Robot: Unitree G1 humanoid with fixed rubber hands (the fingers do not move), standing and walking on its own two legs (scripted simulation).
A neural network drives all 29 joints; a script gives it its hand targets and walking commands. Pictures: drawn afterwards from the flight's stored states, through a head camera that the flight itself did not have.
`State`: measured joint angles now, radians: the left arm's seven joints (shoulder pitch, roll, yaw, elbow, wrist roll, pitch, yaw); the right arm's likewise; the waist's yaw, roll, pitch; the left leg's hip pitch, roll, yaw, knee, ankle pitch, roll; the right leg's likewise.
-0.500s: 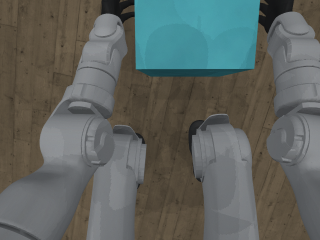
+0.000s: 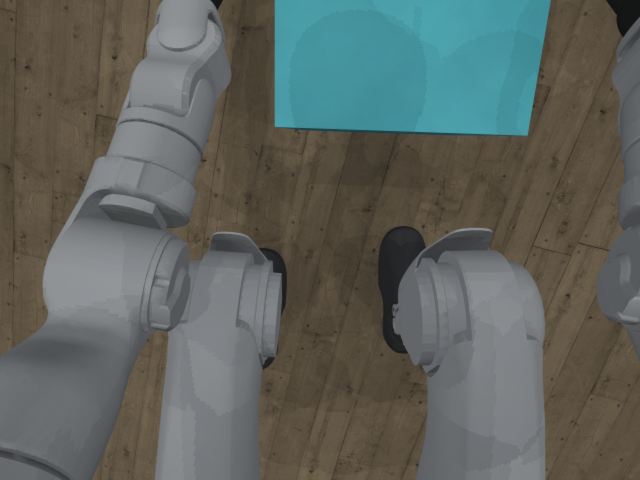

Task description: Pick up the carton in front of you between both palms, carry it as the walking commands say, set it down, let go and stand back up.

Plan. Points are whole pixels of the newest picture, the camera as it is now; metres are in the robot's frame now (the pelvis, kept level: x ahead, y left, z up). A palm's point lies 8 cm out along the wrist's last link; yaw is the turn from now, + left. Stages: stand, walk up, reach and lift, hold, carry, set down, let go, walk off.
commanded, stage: set down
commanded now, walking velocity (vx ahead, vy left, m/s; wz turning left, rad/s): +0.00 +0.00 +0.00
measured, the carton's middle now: (391, 35) +0.51 -0.09 -0.25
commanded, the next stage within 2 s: let go in 0.96 s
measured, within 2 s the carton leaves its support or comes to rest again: neither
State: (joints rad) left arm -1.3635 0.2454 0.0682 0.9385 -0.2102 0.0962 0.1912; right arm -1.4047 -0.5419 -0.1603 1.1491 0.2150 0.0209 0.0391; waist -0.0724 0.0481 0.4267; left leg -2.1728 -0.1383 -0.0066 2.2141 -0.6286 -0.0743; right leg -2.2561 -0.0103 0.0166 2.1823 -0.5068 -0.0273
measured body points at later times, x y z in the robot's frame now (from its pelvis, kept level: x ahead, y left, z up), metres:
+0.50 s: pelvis +0.01 +0.00 +0.12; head +0.34 -0.06 +0.42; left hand +0.56 +0.08 +0.00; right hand +0.52 -0.31 +0.00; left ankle +0.11 +0.12 -0.34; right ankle +0.13 -0.11 -0.34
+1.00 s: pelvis +0.04 -0.01 +0.25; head +0.34 -0.07 +0.59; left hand +0.56 +0.08 +0.15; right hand +0.52 -0.32 +0.15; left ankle +0.11 +0.12 -0.34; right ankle +0.13 -0.11 -0.34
